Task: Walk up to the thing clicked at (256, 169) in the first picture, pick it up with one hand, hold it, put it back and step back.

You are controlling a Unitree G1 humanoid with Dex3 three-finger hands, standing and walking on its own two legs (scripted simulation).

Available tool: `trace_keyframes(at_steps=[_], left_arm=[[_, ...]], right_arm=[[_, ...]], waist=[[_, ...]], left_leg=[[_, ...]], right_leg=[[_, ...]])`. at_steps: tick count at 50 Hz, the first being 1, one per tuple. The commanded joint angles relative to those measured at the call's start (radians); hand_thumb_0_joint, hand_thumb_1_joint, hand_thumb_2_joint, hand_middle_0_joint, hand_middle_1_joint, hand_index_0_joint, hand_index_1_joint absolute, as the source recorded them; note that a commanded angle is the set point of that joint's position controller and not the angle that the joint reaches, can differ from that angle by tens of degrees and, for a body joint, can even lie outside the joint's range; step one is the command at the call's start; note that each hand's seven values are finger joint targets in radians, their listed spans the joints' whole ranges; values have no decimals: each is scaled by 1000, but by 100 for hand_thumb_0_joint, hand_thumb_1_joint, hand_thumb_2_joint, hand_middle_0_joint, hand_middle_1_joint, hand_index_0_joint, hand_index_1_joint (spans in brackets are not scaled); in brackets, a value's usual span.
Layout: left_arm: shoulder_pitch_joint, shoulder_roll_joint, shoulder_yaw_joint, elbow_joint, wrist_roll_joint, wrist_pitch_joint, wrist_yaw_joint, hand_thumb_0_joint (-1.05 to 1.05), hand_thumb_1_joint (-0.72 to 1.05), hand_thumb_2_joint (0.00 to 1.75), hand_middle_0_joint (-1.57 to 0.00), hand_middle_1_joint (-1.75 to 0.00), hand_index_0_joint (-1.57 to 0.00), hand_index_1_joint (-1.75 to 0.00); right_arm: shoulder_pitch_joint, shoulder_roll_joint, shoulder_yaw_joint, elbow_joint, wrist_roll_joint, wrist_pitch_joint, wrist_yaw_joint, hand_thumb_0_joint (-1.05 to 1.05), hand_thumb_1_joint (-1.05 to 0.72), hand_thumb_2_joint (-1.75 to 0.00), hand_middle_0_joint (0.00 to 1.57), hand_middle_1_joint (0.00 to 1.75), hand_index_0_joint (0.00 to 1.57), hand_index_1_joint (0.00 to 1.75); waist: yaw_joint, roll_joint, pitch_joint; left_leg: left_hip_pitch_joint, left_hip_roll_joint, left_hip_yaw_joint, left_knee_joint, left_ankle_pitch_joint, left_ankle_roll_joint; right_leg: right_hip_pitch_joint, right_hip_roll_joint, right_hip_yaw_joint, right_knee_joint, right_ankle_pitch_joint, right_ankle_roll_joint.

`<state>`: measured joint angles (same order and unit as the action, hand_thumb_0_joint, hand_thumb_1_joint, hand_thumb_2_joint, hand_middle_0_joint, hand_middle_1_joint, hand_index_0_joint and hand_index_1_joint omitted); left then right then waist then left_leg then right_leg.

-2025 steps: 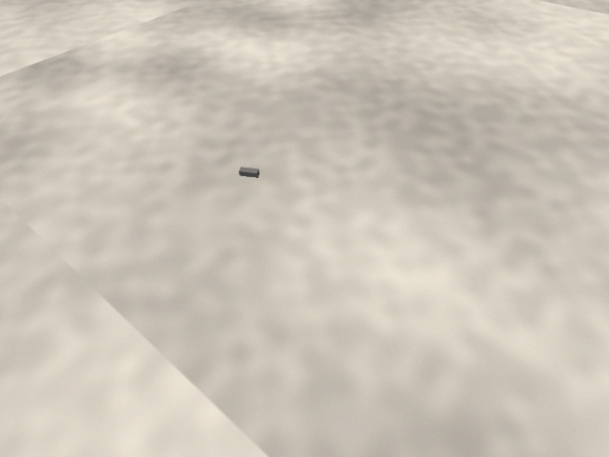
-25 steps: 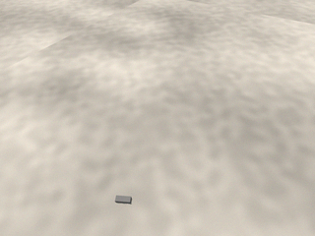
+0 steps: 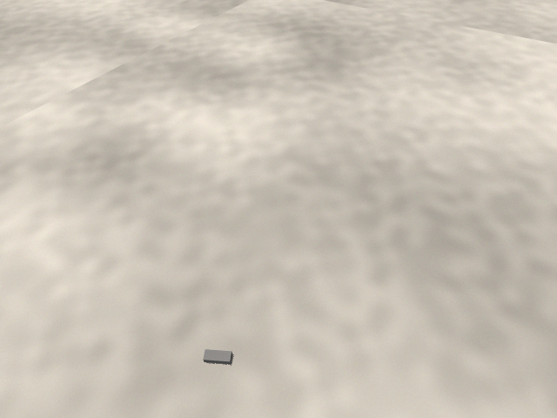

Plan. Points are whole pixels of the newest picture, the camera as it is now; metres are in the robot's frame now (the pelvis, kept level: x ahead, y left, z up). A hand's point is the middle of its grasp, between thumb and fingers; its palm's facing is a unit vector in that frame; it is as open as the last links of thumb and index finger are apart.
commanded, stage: stand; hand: left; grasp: from above
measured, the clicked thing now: (218, 356) +0.44 +0.26 -0.77
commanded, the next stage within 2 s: step back in 0.52 s
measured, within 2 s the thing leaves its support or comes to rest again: neither
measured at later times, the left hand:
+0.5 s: hand out of the picture +0.07 +0.25 -0.16, palm faces +0.00 -0.94 -0.34, open 7.4 cm
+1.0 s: hand out of the picture +0.07 +0.31 -0.18, palm faces -0.05 -0.93 -0.36, open 7.4 cm
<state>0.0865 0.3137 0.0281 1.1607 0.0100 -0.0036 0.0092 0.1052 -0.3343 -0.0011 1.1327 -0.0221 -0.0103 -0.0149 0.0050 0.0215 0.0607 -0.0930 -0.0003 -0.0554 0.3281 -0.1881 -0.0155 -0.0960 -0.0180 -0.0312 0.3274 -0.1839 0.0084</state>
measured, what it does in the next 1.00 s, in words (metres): lifts its right foot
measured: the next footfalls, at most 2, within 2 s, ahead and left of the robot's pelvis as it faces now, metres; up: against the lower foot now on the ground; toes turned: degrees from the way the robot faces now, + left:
right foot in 1.20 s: -0.12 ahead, -0.08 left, +0.00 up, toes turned -1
left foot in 1.56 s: -0.20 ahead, +0.17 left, +0.00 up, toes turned -4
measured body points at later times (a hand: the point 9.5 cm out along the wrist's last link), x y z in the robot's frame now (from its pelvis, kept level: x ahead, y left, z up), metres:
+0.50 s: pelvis +0.00 +0.00 +0.00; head +0.01 -0.01 +0.45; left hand +0.07 +0.30 -0.13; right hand +0.07 -0.30 -0.14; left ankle +0.00 +0.13 -0.75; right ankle +0.00 -0.12 -0.75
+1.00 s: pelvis -0.08 +0.05 -0.02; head +0.00 +0.07 +0.42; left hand +0.07 +0.36 -0.15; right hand -0.02 -0.27 -0.13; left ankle -0.05 +0.14 -0.75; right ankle -0.11 -0.08 -0.67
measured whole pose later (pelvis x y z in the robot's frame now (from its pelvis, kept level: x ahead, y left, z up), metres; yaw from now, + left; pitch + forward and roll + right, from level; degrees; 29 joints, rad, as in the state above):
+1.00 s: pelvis -0.08 +0.05 -0.02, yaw -1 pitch -1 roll -1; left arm 0.03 0.39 0.06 0.90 0.00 0.06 0.03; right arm 0.15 -0.36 -0.05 0.93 -0.04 0.03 -0.01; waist -0.03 -0.04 0.21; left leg -0.30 -0.03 0.00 0.59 -0.28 0.05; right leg -0.48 0.12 0.15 1.16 -0.53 -0.01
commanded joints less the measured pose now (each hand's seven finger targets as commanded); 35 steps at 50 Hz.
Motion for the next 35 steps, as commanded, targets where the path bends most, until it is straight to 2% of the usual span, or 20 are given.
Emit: trace_keyframes(at_steps=[1, 3, 4, 18, 21, 24, 25, 26, 27, 28, 30, 31, 32, 33, 34, 35], left_arm=[[-38, 213, 40, -57, 4, -19, 10, 0, 90, 90, -20, -30, -20, -30], [-32, 212, 39, -59, 6, -19, 10, 0, 90, 90, -20, -30, -20, -30], [-34, 215, 38, -58, 3, -21, 8, 0, 90, 90, -20, -30, -20, -30], [-27, 225, 34, -67, 1, -25, 7, 0, 90, 90, -20, -30, -20, -30], [-22, 225, 32, -69, 1, -25, 7, 0, 90, 90, -20, -30, -20, -30], [-15, 220, 28, -68, 1, -25, 6, 0, 90, 90, -20, -30, -20, -30], [-16, 226, 30, -71, 3, -26, 8, 0, 90, 90, -20, -30, -20, -30], [-18, 299, 76, -95, -16, -18, 12, 0, 90, 90, -20, -30, -20, -30], [1, 298, 79, -112, -17, -16, 16, 0, 90, 90, -20, -30, -20, -30], [1, 296, 83, -119, -20, -12, 18, 0, 90, 90, -20, -30, -20, -30], [-9, 314, 93, -160, -17, -10, 19, 0, 90, 90, -20, -30, -20, -30], [-32, 319, 98, -184, -11, -6, 20, 0, 90, 90, -20, -30, -20, -30], [-67, 325, 99, -213, -1, -4, 22, 0, 90, 90, -20, -30, -20, -30], [-77, 326, 102, -239, 10, -1, 21, 0, 90, 90, -20, -30, -20, -30], [-104, 332, 103, -261, 17, 2, 23, 0, 90, 90, -20, -30, -20, -30], [-140, 326, 102, -280, 16, 5, 23, 0, 90, 90, -20, -30, -20, -30]], right_arm=[[-23, -197, -38, -52, 4, -18, -10, 0, -90, -90, 20, 30, 20, 30], [-35, -200, -42, -55, 6, -18, -8, 0, -90, -90, 20, 30, 20, 30], [-20, -195, -39, -51, 7, -18, -7, 0, -90, -90, 20, 30, 20, 30], [-17, -204, -35, -51, 8, -20, -5, 0, -90, -90, 20, 30, 20, 30], [-20, -207, -36, -52, 8, -20, -5, 0, -90, -90, 20, 30, 20, 30], [-21, -210, -36, -52, 8, -19, -4, 0, -90, -90, 20, 30, 20, 30], [-23, -211, -38, -56, 8, -18, -4, 0, -90, -90, 20, 30, 20, 30], [-51, -260, -56, -78, 15, 3, 4, 0, -90, -90, 20, 30, 20, 30], [-42, -247, -58, -97, 21, 9, 4, 0, -90, -90, 20, 30, 20, 30], [-29, -232, -59, -98, 24, 13, 5, 0, -90, -90, 20, 30, 20, 30], [9, -220, -62, -119, 28, 23, 7, 0, -90, -90, 20, 30, 20, 30], [15, -219, -70, -130, 25, 31, 10, 0, -90, -90, 20, 30, 20, 30], [38, -217, -77, -136, 21, 41, 12, 0, -90, -90, 20, 30, 20, 30], [58, -227, -82, -150, 18, 50, 16, 0, -90, -90, 20, 30, 20, 30], [96, -230, -86, -159, 17, 54, 20, 0, -90, -90, 20, 30, 20, 30], [117, -235, -94, -162, 19, 55, 23, 0, -90, -90, 20, 30, 20, 30]], waist=[[1, -9, -68], [7, -15, -64], [1, -26, -61], [-3, -22, -98], [1, -21, -83], [2, -28, -80], [0, -33, -89], [-1, -44, 30], [-5, -51, 0], [-6, -65, -11], [-17, -115, -81], [-19, -151, -93], [-26, -197, -106], [-25, -212, -115], [-46, -220, -113], [-63, -216, -118]], left_leg=[[-42, 113, -69, -54, 137, 34], [-34, 113, -75, -57, 142, 31], [-41, 111, -74, -62, 120, 31], [-18, 118, -67, -46, 191, 36], [-17, 117, -70, -53, 165, 32], [-15, 118, -72, -49, 169, 33], [-9, 119, -69, -44, 179, 35], [-116, 88, -70, 68, 303, 58], [-112, 76, -44, 118, 315, 62], [-116, 49, -27, 169, 282, 54], [-129, 3, 6, 292, 200, 48], [-133, -32, 25, 378, 26, 43], [-151, -52, 16, 477, -196, 47], [-162, -47, -6, 556, -315, 55], [-154, -12, -42, 542, -334, 67], [-125, -9, -42, 540, -309, 75]], right_leg=[[43, -112, 92, -48, 124, -24], [31, -107, 83, -48, 100, -23], [31, -107, 90, -56, 81, -22], [58, -118, 94, -38, 181, -27], [38, -113, 91, -46, 132, -24], [33, -112, 88, -50, 138, -25], [38, -114, 88, -48, 151, -26], [-30, -110, 102, 27, 315, -34], [-23, -122, 102, 41, 367, -57], [-23, -142, 120, 39, 390, -82], [-12, -218, 187, 31, 437, -154], [-51, -271, 228, 13, 411, -198], [-78, -328, 269, 12, 408, -242], [-109, -356, 287, 31, 398, -268], [-146, -365, 281, 52, 374, -262], [-190, -344, 238, 80, 345, -241]])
